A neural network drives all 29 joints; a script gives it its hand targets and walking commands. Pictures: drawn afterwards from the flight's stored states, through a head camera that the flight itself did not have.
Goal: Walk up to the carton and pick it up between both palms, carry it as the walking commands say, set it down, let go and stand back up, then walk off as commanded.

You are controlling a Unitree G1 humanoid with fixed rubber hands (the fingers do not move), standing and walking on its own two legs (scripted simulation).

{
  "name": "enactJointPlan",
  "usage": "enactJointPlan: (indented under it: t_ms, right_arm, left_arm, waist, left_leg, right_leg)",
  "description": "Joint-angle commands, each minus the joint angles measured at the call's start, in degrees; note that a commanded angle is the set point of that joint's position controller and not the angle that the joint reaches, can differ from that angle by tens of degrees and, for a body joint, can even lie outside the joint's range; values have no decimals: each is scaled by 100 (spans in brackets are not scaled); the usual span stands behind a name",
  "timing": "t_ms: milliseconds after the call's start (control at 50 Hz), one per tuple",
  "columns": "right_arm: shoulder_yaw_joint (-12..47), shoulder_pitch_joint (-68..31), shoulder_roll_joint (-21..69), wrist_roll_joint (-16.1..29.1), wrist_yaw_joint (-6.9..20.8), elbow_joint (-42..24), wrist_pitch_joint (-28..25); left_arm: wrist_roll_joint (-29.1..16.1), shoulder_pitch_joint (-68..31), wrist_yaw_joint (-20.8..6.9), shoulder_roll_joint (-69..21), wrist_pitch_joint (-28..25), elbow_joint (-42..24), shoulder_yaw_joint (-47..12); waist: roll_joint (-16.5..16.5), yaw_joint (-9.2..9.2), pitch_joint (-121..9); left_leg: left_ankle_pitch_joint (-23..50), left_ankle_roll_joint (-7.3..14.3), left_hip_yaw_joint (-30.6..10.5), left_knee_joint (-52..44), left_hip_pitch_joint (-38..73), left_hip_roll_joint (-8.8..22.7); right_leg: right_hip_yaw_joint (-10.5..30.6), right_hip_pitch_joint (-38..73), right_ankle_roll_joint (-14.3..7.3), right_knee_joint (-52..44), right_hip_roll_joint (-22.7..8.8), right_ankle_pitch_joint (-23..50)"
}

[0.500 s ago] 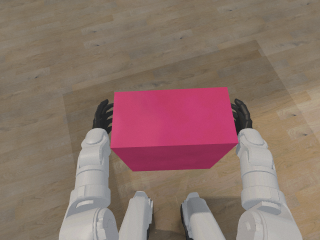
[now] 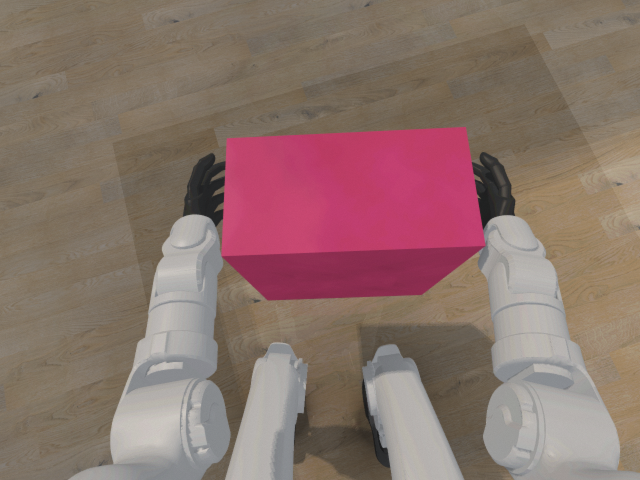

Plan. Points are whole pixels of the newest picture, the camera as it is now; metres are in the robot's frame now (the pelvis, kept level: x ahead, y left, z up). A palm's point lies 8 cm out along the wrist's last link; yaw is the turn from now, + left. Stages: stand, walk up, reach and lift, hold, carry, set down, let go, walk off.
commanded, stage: set down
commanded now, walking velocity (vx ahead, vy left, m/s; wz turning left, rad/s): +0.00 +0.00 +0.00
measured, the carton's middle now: (344, 233) +0.43 -0.01 -0.16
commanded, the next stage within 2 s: none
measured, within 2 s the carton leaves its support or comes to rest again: neither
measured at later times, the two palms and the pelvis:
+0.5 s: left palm (222, 219) +0.46 +0.17 -0.18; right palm (462, 223) +0.45 -0.19 -0.17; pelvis -0.02 +0.00 -0.08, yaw -1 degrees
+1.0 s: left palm (235, 223) +0.48 +0.17 -0.27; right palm (442, 227) +0.47 -0.19 -0.26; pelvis -0.03 +0.00 -0.14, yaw -1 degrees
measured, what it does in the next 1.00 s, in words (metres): lowers itself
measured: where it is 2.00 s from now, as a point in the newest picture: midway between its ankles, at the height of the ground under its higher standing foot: (333, 429)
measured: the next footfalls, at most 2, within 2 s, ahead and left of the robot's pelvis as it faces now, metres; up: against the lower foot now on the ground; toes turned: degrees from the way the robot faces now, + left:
none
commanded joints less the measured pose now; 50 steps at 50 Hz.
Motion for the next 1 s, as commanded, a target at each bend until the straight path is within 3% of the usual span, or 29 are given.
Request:
enactJointPlan:
  t_ms: [0,980]
  right_arm:
    - [3125,-3588,5249,683,1259,-202,-58]
    - [3009,-5953,4267,1132,880,-140,-320]
  left_arm:
    - [-627,-3481,-1170,-5344,-118,-157,-3094]
    - [-1109,-5792,-981,-4315,-375,441,-2904]
  waist:
    - [159,-70,-5031]
    - [156,25,-5531]
  left_leg:
    - [1415,-49,439,-412,3401,-307]
    - [1331,-1,675,2054,1423,-172]
  right_leg:
    - [-452,1939,18,-688,285,1466]
    - [-735,50,55,1724,172,1291]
